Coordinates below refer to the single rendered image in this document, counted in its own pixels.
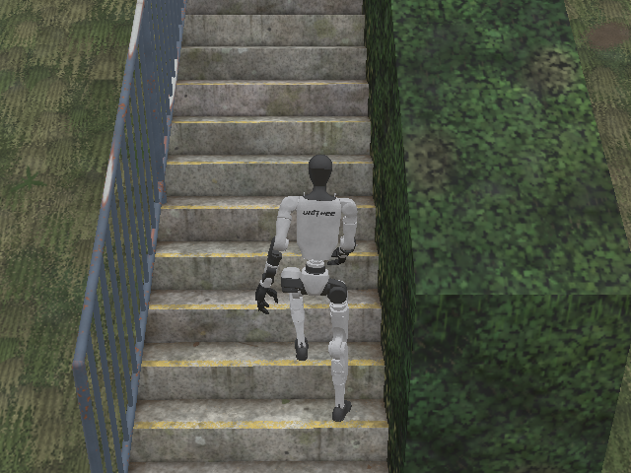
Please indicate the stairs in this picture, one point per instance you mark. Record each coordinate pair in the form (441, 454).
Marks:
(262, 87)

